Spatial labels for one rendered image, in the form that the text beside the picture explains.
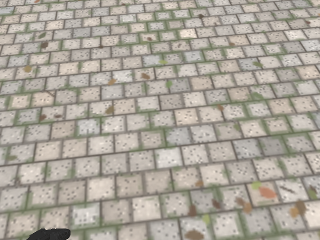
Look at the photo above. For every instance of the robot left hand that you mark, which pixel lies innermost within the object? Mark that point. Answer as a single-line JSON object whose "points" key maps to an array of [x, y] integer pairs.
{"points": [[50, 234]]}

